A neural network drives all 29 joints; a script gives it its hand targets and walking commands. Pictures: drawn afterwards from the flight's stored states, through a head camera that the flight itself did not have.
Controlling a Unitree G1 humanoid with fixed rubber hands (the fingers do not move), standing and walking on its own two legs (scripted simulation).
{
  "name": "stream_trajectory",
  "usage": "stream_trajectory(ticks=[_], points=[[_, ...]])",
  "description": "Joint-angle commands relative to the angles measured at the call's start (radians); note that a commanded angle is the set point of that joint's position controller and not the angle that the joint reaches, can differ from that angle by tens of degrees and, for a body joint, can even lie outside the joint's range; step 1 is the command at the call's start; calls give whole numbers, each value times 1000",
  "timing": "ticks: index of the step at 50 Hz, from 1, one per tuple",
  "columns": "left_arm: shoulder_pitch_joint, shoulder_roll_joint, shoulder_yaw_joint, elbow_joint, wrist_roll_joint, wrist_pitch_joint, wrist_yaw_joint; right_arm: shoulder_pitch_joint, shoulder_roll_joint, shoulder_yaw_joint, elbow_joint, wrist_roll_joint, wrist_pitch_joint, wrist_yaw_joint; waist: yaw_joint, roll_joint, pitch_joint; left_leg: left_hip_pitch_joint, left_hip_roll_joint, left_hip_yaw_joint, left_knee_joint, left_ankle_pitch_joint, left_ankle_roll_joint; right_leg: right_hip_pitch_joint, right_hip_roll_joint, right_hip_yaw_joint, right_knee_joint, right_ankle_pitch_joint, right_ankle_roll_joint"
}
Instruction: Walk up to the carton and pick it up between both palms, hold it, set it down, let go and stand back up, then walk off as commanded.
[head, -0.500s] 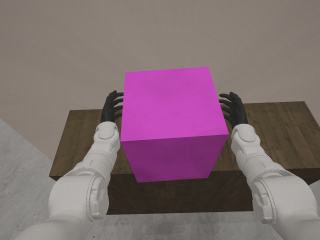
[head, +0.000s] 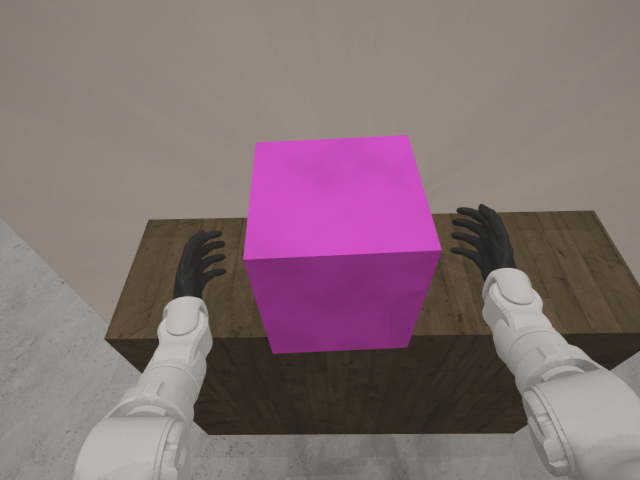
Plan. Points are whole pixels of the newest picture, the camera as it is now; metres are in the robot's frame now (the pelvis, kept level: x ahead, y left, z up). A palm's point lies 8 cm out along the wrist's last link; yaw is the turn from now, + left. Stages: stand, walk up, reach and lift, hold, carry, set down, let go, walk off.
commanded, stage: set down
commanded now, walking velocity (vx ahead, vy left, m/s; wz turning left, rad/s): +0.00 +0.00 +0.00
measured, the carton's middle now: (336, 251) +0.43 +0.00 +0.02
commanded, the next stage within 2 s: none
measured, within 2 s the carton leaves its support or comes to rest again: neither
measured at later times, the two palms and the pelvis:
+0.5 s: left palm (164, 370) +0.26 +0.22 +0.01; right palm (528, 334) +0.29 -0.23 +0.02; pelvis +0.00 +0.00 +0.00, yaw +0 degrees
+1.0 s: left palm (152, 425) +0.20 +0.22 +0.00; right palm (560, 400) +0.22 -0.24 +0.02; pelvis +0.01 +0.00 +0.01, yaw +1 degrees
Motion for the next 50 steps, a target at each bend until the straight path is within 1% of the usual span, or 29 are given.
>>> stream_trajectory(ticks=[1, 2, 3, 4, 5, 7, 8, 10, 11, 12, 13, 15, 16, 17, 18, 19, 21, 24, 26, 29, 30, 31, 32, 36, 38, 39, 43, 45, 50], points=[[-216, 93, -68, -248, -55, 14, -41, -156, -211, -30, -206, -6, -33, 30, 14, -24, -402, 315, -40, 22, 11, 421, -68, 327, 32, -20, 20, 229, -22], [-152, 99, -56, -329, -29, 8, -26, -94, -215, -67, -247, -22, -52, 32, 13, -11, -387, 347, -41, 24, 4, 439, -76, 346, 36, -23, 15, 255, -22], [-350, 128, -82, -277, -71, 0, -19, -309, -238, -119, -278, -55, -43, 34, -1, -27, -429, 252, -34, 21, 10, 317, -65, 284, 39, -38, 36, 141, -21], [-94, 92, -83, -409, -54, -1, -25, -47, -215, -99, -332, -36, -66, 32, -27, -35, -394, 307, -43, 15, 1, 406, -63, 402, 32, -16, 27, 296, -20], [-295, 126, -92, -358, -95, -5, -17, -254, -212, -126, -417, -56, -49, 27, -13, -52, -440, 237, -43, 19, 6, 285, -54, 347, 28, -27, 35, 167, -16], [-290, 159, -90, -333, -112, -10, -8, -229, -212, -119, -509, -60, -37, 31, 10, -89, -393, 199, -48, 34, -6, 195, -34, 346, 24, -22, 43, 67, -6], [-308, 123, -139, -321, -143, -9, -10, -233, -199, -142, -465, -78, -18, 40, -39, -94, -354, 166, -39, 14, -8, 122, -24, 327, 13, -17, 41, 17, -8], [-222, 136, -126, -388, -152, -11, -11, -136, -209, -131, -518, -84, -2, 48, -23, -95, -365, 190, -46, 14, -19, 143, -25, 328, 6, -11, 49, 48, -9], [119, 64, -109, -498, -106, 4, -14, 178, -175, -76, -552, -50, -21, 49, -3, -103, -394, 338, -43, 13, -18, 312, -37, 444, 14, -8, 37, 227, -14], [48, 91, -77, -504, -80, 13, -14, 107, -194, -92, -525, -58, -21, 45, 10, -69, -356, 346, -48, 13, -25, 306, -46, 431, 20, -7, 28, 189, -17], [290, 39, -101, -609, -72, 29, -26, 333, -174, -46, -559, -27, -32, 49, 4, -59, -340, 450, -49, 9, -18, 455, -55, 481, 31, -10, 21, 316, -22], [127, 81, -70, -547, -39, 75, -47, 207, -186, -99, -454, -62, 8, 37, -36, -60, -270, 349, -58, 11, -53, 329, -46, 494, 16, 4, 1, 226, -18], [256, 38, -74, -525, -17, 109, -56, 312, -157, -80, -413, -72, 23, 44, -23, -62, -139, 350, -56, 11, -88, 304, -34, 475, 16, -1, -23, 164, -23], [94, 77, -58, -568, -20, 123, -49, 164, -160, -130, -452, -81, 42, 41, -12, -21, -133, 288, -58, 2, -108, 207, -36, 433, 14, -2, -20, 49, -36], [161, 47, -70, -509, -23, 143, -54, 218, -147, -125, -446, -96, 46, 41, -5, -76, -38, 289, -50, 6, -121, 155, -26, 410, 15, -2, -43, -5, -33], [244, 29, -95, -667, -4, 152, -38, 298, -147, -143, -510, -95, 41, 44, -26, -28, -87, 337, -46, -7, -121, 233, -32, 457, 21, -5, -40, 90, -45], [180, 44, -110, -729, -39, 144, -29, 248, -148, -160, -629, -99, 31, 51, -22, -68, -108, 332, -55, 2, -116, 227, -20, 436, 13, -2, -39, 73, -30], [302, 17, -131, -859, -1, 160, 2, 395, -164, -198, -652, -89, 27, 78, -45, 40, -98, 380, -41, -26, -116, 242, -48, 435, 25, -8, -35, 78, -58], [423, 0, -167, -936, -1, 165, 6, 512, -162, -176, -702, -84, 27, 85, -53, 39, -64, 391, -38, -32, -118, 289, -51, 479, 24, -3, -34, 155, -64], [237, 27, -179, -840, -44, 195, 14, 364, -161, -207, -783, -119, 59, 107, -65, -12, -6, 258, -41, -17, -151, 15, -17, 375, 10, -5, -34, -91, -57], [366, 40, -170, -858, -42, 193, 21, 477, -132, -211, -811, -140, 55, 101, -46, -49, 30, 263, -48, -11, -162, -48, -3, 394, 4, 4, -47, -139, -45], [94, 74, -167, -803, -59, 191, 32, 212, -143, -242, -840, -171, 69, 99, -45, -58, 21, 146, -51, -8, -163, -207, 18, 326, -10, 22, -28, -281, -48], [342, 42, -181, -867, -66, 187, 39, 482, -130, -213, -863, -154, 71, 101, -61, -74, 58, 229, -46, -10, -174, -138, 18, 385, -15, 22, -35, -206, -43], [492, 25, -173, -903, -58, 209, 19, 658, -96, -196, -886, -134, 92, 89, -59, -99, 42, 297, -53, -1, -171, -6, 15, 474, -26, 42, -53, -93, -31], [597, 40, -133, -983, -34, 213, 18, 756, -89, -162, -942, -118, 89, 84, -13, -75, 13, 345, -58, 8, -170, 139, 4, 541, -25, 35, -47, 40, -29], [613, 37, -118, -980, -9, 225, 16, 758, -100, -170, -894, -110, 91, 81, -33, -69, 49, 321, -64, 1, -172, 152, -1, 549, -19, 38, -49, 57, -29], [575, 32, -133, -983, 12, 261, 3, 747, -78, -177, -966, -122, 108, 76, -19, -9, 77, 328, -69, 8, -185, 117, -13, 500, -15, 29, -80, -4, -38], [814, 12, -155, -1120, 20, 251, 14, 957, -90, -165, -1056, -93, 86, 87, -11, -13, 102, 404, -66, 4, -186, 222, -29, 526, -4, 24, -92, 93, -49], [719, 35, -173, -1098, -9, 246, 15, 853, -83, -189, -1106, -127, 124, 87, -13, 4, 177, 337, -59, -2, -192, 77, -24, 438, -11, 34, -95, -64, -52]])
